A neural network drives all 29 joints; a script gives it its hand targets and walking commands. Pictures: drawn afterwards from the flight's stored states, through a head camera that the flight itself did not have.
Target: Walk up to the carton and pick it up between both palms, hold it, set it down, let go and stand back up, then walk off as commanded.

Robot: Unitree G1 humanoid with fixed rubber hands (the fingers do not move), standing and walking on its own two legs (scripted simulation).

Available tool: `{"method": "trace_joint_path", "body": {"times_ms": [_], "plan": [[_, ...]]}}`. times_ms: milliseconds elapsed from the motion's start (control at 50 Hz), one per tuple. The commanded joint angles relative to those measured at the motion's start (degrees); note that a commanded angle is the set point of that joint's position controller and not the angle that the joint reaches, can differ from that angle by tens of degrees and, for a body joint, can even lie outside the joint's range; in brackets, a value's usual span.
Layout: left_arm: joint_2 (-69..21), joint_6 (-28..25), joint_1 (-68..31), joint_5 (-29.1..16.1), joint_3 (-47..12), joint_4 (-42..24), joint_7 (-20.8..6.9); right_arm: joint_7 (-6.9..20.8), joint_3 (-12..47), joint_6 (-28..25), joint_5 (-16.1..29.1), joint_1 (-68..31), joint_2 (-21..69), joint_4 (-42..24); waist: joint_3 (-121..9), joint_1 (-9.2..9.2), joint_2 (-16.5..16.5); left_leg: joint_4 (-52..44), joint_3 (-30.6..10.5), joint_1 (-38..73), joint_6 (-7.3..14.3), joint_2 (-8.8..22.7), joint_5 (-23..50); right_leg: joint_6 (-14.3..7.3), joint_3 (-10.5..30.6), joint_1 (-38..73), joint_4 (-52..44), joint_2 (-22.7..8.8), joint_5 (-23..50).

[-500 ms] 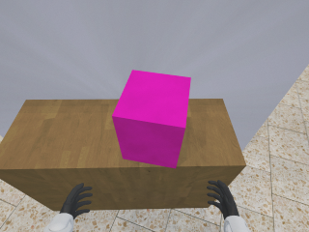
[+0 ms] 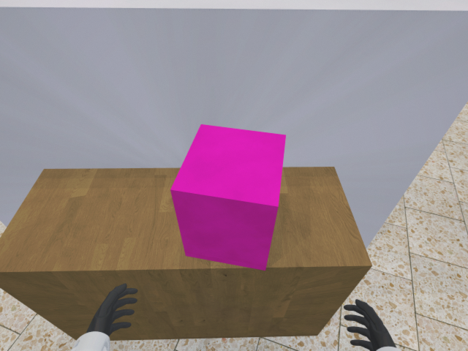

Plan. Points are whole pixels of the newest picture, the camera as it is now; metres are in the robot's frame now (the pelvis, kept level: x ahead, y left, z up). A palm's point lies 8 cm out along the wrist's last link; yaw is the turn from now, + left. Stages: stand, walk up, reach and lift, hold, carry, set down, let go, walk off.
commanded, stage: stand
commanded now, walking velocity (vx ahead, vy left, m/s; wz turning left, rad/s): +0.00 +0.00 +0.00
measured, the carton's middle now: (233, 198) +0.47 +0.01 -0.04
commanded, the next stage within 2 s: walk off in 1.46 s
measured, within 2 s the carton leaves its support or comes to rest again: neither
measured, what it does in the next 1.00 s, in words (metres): stands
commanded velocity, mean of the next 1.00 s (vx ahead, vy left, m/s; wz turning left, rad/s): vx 0.00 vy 0.00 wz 0.00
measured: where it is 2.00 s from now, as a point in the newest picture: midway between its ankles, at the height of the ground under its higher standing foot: outside the picture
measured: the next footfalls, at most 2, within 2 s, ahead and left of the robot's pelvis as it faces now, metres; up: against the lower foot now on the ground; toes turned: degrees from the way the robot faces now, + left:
none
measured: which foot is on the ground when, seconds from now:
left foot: down 0.00-1.00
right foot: down 0.00-1.00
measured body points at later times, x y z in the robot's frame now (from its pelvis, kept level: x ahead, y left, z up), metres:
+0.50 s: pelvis +0.01 +0.00 +0.00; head -0.01 +0.00 +0.45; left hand +0.19 +0.25 -0.08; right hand +0.17 -0.25 -0.09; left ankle +0.00 +0.13 -0.74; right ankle +0.02 -0.13 -0.74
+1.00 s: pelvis +0.00 +0.00 +0.00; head -0.02 -0.01 +0.45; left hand +0.17 +0.25 -0.08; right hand +0.16 -0.25 -0.09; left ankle +0.00 +0.13 -0.74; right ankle +0.02 -0.13 -0.74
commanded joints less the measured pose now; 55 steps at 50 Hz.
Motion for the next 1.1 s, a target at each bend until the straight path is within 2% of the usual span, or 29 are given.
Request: {"method": "trace_joint_path", "body": {"times_ms": [0, 20, 80, 120, 180, 200, 220, 240, 300, 320, 360, 480, 500, 600, 660, 700, 740, 760, 800, 860, 880, 940, 980, 1000, 1080], "plan": [[13.44, -3.84, 1.94, 3.74, 4.37, 0.13, -0.33, 0.26, -2.43, -1.72, -1.64, 0.99, -15.37, -0.83, -6.87, 1.05, 5.17, -6.30, -3.72, -3.33, 2.55, 3.19, 2.53, -3.54, 4.73, 4.37, -1.95, -5.13, 3.28], [14.00, -3.74, 1.03, 3.90, 4.40, 0.35, -0.38, 0.15, -2.60, -1.64, -1.76, 1.14, -15.95, -0.96, -7.28, 0.53, 5.62, -6.10, -3.87, -2.92, 2.67, 3.53, 4.52, -3.45, 4.58, 4.73, -1.79, -5.23, 5.66], [14.14, -3.96, 1.84, 3.57, 4.62, 0.92, -0.40, 0.37, -2.56, -1.75, -1.51, 1.72, -17.15, -1.20, -6.51, 0.97, 5.98, -6.06, -3.80, -2.54, 2.45, 3.48, 6.58, -3.15, 4.52, 5.11, -1.91, -5.20, 6.09], [14.36, -4.03, 1.56, 3.18, 4.59, 1.48, -0.40, 0.49, -2.32, -1.65, -1.26, 1.53, -16.53, -1.34, -7.10, 1.00, 5.09, -5.99, -3.82, -2.03, 2.79, 3.62, 7.93, -2.97, 4.21, 5.76, -1.53, -5.25, 7.50], [14.16, -4.16, 1.74, 3.12, 4.55, 1.89, -0.56, 0.29, -2.59, -1.69, -1.15, 2.29, -17.58, -1.12, -7.27, 0.95, 5.70, -5.48, -3.84, -1.74, 2.89, 3.55, 9.06, -2.99, 4.15, 5.74, -1.77, -5.33, 9.12], [14.05, -4.16, 0.72, 3.17, 4.52, 1.76, -0.73, 0.40, -2.49, -1.64, -1.14, 1.27, -17.20, -1.63, -7.00, 0.87, 4.65, -5.28, -3.71, -1.50, 2.97, 3.91, 10.41, -3.09, 4.01, 5.31, -1.76, -5.29, 9.73], [14.46, -4.08, 1.07, 3.23, 4.69, 2.37, -0.59, 0.47, -2.45, -1.65, -1.14, 2.28, -17.18, -1.43, -8.96, 0.70, 6.00, -4.89, -3.25, -0.18, 2.79, 3.73, 11.28, -3.20, 4.09, 6.05, -1.25, -5.50, 11.09], [14.73, -4.12, 1.43, 3.18, 4.84, 2.31, -0.56, 0.49, -2.79, -1.55, -1.00, 1.27, -17.59, -1.45, -8.80, 1.12, 5.56, -5.10, -3.75, -0.37, 2.85, 3.95, 10.62, -3.04, 3.72, 6.14, -1.33, -5.19, 10.74], [14.57, -3.88, 0.73, 3.06, 4.64, 2.98, -0.69, 0.31, -2.74, -1.43, -0.93, 2.72, -17.74, -1.09, -7.41, 0.62, 4.30, -5.60, -3.75, -0.78, 2.96, 3.84, 10.10, -3.01, 4.18, 5.62, -1.62, -5.11, 9.50], [14.76, -3.92, 1.44, 3.13, 4.60, 3.34, -0.54, 0.30, -2.58, -1.45, -0.87, 1.89, -17.23, -1.31, -7.56, 1.14, 4.62, -5.72, -3.94, -0.50, 3.01, 4.10, 9.99, -3.00, 3.73, 5.42, -1.58, -5.30, 9.37], [14.03, -4.06, 1.53, 3.04, 4.41, 3.76, -0.52, 0.15, -2.67, -1.61, -1.05, 1.85, -17.47, -1.45, -7.11, 1.07, 5.75, -5.62, -4.20, -0.42, 3.17, 4.17, 10.40, -3.03, 3.91, 5.40, -2.13, -5.25, 8.91], [15.10, -4.26, 0.63, 3.09, 4.82, 4.57, -0.51, 0.09, -2.83, -1.46, -0.92, 1.52, -17.78, -1.08, -6.11, 1.08, 5.93, -6.70, -4.22, -1.29, 3.27, 4.23, 8.22, -2.92, 3.98, 5.02, -1.84, -5.23, 7.64], [14.53, -4.13, 0.22, 3.06, 4.84, 4.85, -0.56, 0.13, -2.44, -1.53, -1.03, 1.82, -17.23, -0.79, -6.65, 1.13, 4.76, -6.62, -4.23, -1.01, 3.36, 4.36, 7.96, -2.79, 3.99, 5.06, -2.12, -5.14, 7.47], [15.50, -4.48, 1.71, 2.77, 5.03, 5.38, -0.49, 0.08, -2.83, -1.53, -0.66, 2.38, -17.96, -0.57, -6.60, 1.10, 5.43, -6.08, -3.99, 0.16, 3.31, 4.23, 9.74, -3.10, 4.38, 5.57, -2.18, -5.54, 9.74], [15.09, -4.48, 0.59, 2.64, 4.93, 5.80, -0.45, 0.24, -2.79, -1.86, -0.44, 2.46, -17.27, -0.52, -6.67, 0.85, 3.81, -5.71, -4.21, 0.40, 3.36, 4.54, 10.89, -3.39, 4.62, 5.53, -1.89, -5.53, 10.54], [15.66, -4.18, 0.76, 2.65, 5.07, 6.06, -0.53, 0.15, -2.72, -1.69, -0.61, 2.22, -17.71, -0.43, -6.86, 0.59, 5.33, -5.92, -3.80, 0.19, 3.31, 4.39, 10.59, -3.12, 4.19, 5.70, -2.03, -5.54, 10.79], [15.35, -4.22, 1.26, 2.82, 5.15, 6.55, -0.44, -0.06, -2.59, -1.54, -0.63, 2.09, -16.80, -0.41, -5.45, 1.09, 5.88, -6.72, -4.30, -0.46, 3.28, 4.55, 9.07, -3.10, 4.03, 5.27, -2.24, -5.47, 9.08], [15.49, -4.08, 0.42, 2.73, 4.82, 6.35, -0.45, 0.06, -2.44, -1.58, -0.49, 2.29, -17.38, -0.52, -5.89, 0.89, 4.74, -6.70, -4.53, -1.11, 3.53, 4.81, 9.20, -3.09, 4.22, 6.09, -2.12, -5.58, 9.57], [14.54, -4.30, 1.30, 2.49, 4.58, 6.73, -0.61, 0.03, -2.51, -1.78, -0.34, 3.36, -17.46, -0.12, -5.88, 0.69, 5.11, -6.52, -4.47, -0.36, 3.45, 4.28, 8.76, -3.14, 4.45, 5.63, -2.82, -5.50, 9.43], [15.40, -4.51, 0.46, 2.84, 5.02, 7.14, -0.68, -0.04, -2.62, -1.69, -0.79, 1.73, -17.59, -0.07, -5.27, 1.32, 5.95, -7.39, -4.84, -1.36, 3.57, 4.75, 7.01, -3.10, 4.27, 5.30, -2.32, -5.38, 8.18], [15.16, -4.46, 0.49, 2.78, 4.95, 7.00, -0.73, -0.05, -3.01, -1.69, -0.59, 2.07, -18.08, -0.01, -5.32, 1.25, 4.38, -7.08, -4.71, -0.60, 3.61, 4.69, 7.88, -3.00, 4.16, 5.34, -2.54, -5.30, 8.07], [15.20, -4.59, 0.23, 2.68, 4.84, 7.43, -0.54, -0.10, -2.77, -1.76, -0.51, 3.11, -17.97, 0.26, -4.72, 0.47, 4.40, -6.76, -4.93, -0.32, 3.55, 4.67, 7.56, -3.20, 4.64, 4.37, -3.09, -5.61, 7.84], [15.10, -4.63, 0.31, 2.59, 5.05, 7.80, -0.59, -0.10, -2.94, -1.54, -0.63, 2.78, -17.83, 0.49, -5.73, 0.84, 5.13, -6.39, -4.53, 1.14, 3.60, 4.71, 8.18, -3.50, 4.90, 4.38, -2.83, -5.62, 7.83], [15.20, -4.66, 0.38, 2.75, 4.83, 7.82, -0.48, -0.08, -3.00, -1.56, -0.44, 3.31, -17.61, 0.40, -4.63, 0.22, 4.66, -6.58, -4.82, -0.25, 3.62, 4.68, 7.44, -3.36, 4.52, 4.18, -3.20, -5.62, 7.87], [15.50, -4.55, 0.81, 2.54, 4.96, 8.54, -0.66, 0.00, -2.79, -1.62, -0.57, 2.74, -17.61, 0.76, -3.79, 1.04, 4.97, -7.32, -4.87, -1.13, 3.70, 4.69, 5.22, -3.44, 5.04, 4.34, -3.29, -5.77, 6.00]]}}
